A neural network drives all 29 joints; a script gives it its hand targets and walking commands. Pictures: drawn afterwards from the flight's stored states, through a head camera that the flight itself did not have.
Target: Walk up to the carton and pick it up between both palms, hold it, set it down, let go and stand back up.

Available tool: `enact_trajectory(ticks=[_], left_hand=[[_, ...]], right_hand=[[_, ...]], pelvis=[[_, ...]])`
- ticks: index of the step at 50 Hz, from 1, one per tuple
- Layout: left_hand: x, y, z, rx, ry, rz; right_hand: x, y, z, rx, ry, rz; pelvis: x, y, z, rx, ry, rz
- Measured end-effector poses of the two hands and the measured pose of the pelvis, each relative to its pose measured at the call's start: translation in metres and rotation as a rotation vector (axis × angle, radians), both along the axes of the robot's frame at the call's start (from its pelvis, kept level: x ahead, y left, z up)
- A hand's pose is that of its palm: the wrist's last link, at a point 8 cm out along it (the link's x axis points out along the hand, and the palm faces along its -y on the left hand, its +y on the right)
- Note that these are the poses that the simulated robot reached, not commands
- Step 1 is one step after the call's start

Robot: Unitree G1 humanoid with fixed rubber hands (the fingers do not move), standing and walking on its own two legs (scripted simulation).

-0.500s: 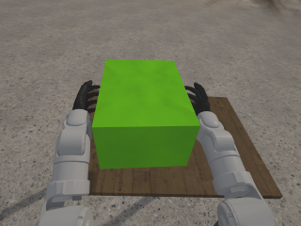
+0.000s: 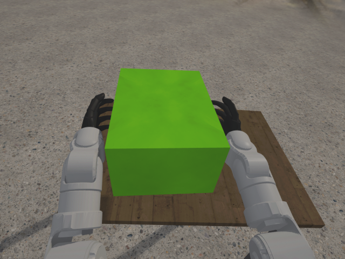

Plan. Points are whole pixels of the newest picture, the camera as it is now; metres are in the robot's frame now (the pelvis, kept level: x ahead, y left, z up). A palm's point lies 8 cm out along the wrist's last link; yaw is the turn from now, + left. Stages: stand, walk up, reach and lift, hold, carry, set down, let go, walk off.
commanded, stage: hold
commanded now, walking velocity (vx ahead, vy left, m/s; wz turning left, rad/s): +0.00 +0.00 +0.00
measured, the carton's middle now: (162, 124) +0.40 +0.01 +0.14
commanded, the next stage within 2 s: set down in 0.80 s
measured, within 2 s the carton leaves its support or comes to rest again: neither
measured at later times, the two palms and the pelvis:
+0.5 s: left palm (92, 129) +0.35 +0.16 +0.17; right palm (232, 130) +0.36 -0.15 +0.17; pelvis +0.00 +0.00 +0.00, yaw +0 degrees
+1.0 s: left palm (94, 122) +0.36 +0.16 +0.18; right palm (231, 129) +0.36 -0.15 +0.17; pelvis +0.00 +0.00 +0.00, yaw +0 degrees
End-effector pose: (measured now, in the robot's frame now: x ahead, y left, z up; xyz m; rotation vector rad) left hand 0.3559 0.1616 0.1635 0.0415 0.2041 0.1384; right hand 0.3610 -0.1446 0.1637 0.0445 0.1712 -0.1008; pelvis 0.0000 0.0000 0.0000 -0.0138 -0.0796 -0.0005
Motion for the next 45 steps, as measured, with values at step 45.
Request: enact_trajectory(ticks=[45], left_hand=[[0.0000, -0.0028, 0.0066, 0.011, -0.032, 0.006]], right_hand=[[0.0007, -0.0031, 0.0058, -0.007, -0.036, -0.002]], pelvis=[[-0.0031, -0.0018, 0.0004, 0.001, -0.006, 0.005]])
